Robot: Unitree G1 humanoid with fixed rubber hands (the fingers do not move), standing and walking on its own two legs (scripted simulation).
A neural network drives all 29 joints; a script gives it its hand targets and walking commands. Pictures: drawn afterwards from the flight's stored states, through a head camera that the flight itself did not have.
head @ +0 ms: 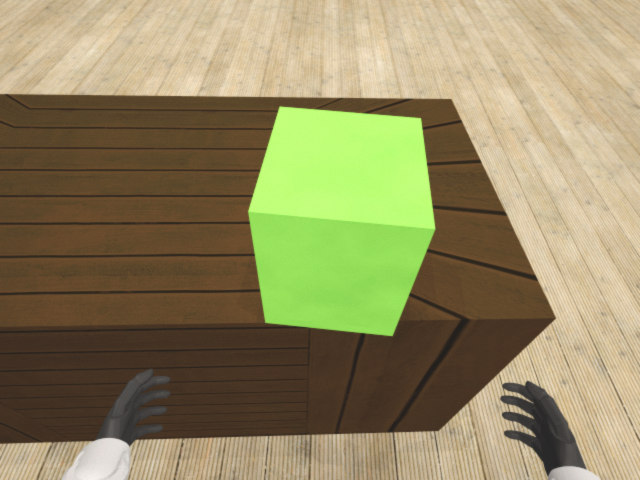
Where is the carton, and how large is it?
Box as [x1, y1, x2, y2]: [248, 107, 434, 335]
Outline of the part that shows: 279,107 248,211 265,322 392,335 434,230 420,118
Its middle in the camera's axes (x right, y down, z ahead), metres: +0.03 -0.03 +0.57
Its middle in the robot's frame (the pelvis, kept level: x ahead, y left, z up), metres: +0.44 +0.01 +0.05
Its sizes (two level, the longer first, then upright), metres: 0.210 0.200 0.250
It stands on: a pedestal, 0.70 m high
